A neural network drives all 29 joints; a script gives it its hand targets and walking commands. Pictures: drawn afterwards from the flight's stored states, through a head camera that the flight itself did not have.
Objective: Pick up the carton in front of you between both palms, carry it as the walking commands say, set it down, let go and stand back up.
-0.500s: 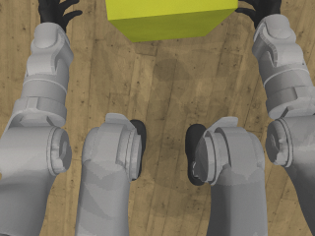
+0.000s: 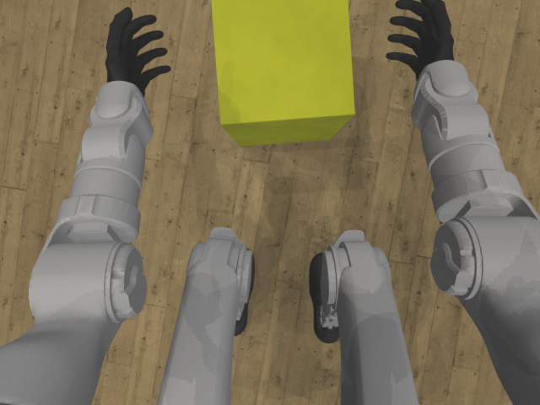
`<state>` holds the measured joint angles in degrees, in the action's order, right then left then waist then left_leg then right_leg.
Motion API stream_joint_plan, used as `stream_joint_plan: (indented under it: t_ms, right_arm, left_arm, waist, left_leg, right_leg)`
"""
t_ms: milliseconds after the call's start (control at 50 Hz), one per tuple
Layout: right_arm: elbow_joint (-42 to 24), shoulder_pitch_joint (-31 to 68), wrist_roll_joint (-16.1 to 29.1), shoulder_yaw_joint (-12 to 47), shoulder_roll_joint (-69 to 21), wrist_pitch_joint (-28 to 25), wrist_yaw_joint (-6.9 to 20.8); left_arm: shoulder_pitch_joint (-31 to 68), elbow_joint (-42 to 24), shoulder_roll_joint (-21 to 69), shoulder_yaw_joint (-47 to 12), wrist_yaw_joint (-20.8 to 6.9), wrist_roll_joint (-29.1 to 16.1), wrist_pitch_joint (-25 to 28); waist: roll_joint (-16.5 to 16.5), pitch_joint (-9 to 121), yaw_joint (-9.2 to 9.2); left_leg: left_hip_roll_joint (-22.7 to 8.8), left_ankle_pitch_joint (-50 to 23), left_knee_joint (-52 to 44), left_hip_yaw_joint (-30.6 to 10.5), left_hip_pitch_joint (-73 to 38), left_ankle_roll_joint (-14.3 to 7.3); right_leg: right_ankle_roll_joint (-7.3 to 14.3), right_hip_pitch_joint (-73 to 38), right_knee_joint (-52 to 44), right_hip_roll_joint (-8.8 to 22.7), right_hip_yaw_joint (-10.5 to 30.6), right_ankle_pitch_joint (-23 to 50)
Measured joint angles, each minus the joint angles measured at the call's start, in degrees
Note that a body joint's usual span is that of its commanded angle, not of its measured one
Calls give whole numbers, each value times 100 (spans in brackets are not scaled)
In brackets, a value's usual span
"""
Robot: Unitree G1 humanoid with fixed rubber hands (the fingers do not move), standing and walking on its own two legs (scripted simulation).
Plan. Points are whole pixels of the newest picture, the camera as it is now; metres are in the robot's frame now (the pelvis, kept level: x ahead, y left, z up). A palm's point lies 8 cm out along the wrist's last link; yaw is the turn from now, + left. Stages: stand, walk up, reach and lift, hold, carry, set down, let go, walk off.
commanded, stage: set down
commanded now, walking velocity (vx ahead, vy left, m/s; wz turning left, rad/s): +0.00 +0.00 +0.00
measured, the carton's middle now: (282, 81) +0.58 +0.00 -0.34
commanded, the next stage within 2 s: let go in 0.50 s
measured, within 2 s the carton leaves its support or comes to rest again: neither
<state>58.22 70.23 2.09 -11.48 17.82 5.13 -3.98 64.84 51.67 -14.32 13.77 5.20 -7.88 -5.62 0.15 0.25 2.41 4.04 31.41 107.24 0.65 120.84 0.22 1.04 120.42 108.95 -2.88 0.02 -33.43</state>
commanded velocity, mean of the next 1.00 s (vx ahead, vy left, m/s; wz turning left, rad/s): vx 0.00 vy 0.00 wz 0.00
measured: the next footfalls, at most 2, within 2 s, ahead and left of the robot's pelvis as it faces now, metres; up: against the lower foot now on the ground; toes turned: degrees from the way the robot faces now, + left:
none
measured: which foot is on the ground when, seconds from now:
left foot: down 0.00-1.00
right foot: down 0.00-1.00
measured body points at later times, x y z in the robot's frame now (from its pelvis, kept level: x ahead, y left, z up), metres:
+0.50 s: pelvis +0.02 +0.00 +0.14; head +0.31 +0.00 +0.49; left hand +0.52 +0.19 +0.03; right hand +0.54 -0.19 +0.04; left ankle +0.10 +0.11 -0.43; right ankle +0.08 -0.11 -0.43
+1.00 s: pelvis +0.08 +0.00 +0.27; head +0.28 -0.01 +0.67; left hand +0.41 +0.22 +0.16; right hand +0.41 -0.22 +0.15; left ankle +0.10 +0.11 -0.43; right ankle +0.08 -0.11 -0.43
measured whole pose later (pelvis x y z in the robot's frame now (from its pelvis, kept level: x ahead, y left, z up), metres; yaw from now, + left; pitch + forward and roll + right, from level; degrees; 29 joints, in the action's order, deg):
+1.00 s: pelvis +0.08 +0.00 +0.27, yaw -2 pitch +30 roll +0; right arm 39.9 22.6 -4.2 -10.1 10.1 1.4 0.4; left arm 19.7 37.0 -10.3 10.4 -2.5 3.6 -1.5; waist 0.2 4.5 1.6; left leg 2.6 16.5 43.1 -1.9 56.3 -0.7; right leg 0.8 56.0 43.5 -3.4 3.1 -17.1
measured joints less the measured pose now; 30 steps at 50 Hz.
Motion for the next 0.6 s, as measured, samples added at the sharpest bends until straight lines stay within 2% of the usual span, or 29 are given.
stream_joint_plan:
  t_ms: [60, 140, 200, 280, 380, 460, 600]
  right_arm:
    - [-524, -361, 35, -52, 38, 108, -3]
    - [-1197, -582, 366, 119, 315, 474, 94]
    - [-1226, -405, 533, 324, 489, 794, 200]
    - [-886, -66, 495, 363, 471, 963, 286]
    - [-299, 1, -85, -65, 136, 688, 272]
    - [-193, -496, -502, -456, -199, 354, 299]
    - [-875, -1358, -310, -401, -207, 116, 396]
  left_arm:
    - [-234, -464, 64, -49, 57, -13, -122]
    - [-401, -1020, 46, -31, 157, 81, -452]
    - [-306, -1063, -85, 14, 167, 133, -726]
    - [-25, -787, -190, 156, 88, 129, -872]
    - [93, -179, -75, 257, -146, 293, -615]
    - [-385, -114, 228, 373, -278, 637, -316]
    - [-1247, -857, 549, 424, -218, 851, -121]
  waist:
    - [-23, -49, -67]
    - [-41, -244, -59]
    - [-65, -357, -5]
    - [-115, -255, 91]
    - [-177, 275, 91]
    - [-187, 597, -5]
    - [-25, 363, 2]
  left_leg:
    - [-6, -90, -221, -64, -151, 10]
    - [-74, -254, -693, -83, -603, -9]
    - [-125, -410, -1188, -27, -1054, -26]
    - [-141, -607, -1874, 13, -1545, -20]
    - [-90, -724, -2492, -67, -1843, 12]
    - [-69, -721, -2851, -173, -2113, 26]
    - [-115, -1003, -3846, -241, -2908, -23]
  right_leg:
    - [-6, -165, -261, -33, -23, 108]
    - [-27, -593, -777, -116, 15, 340]
    - [-49, -996, -1247, -162, 114, 528]
    - [-53, -1447, -1881, -159, 206, 723]
    - [-18, -1768, -2482, -89, 170, 795]
    - [7, -2086, -2889, -62, 98, 782]
    - [-22, -2914, -3977, -103, 129, 1116]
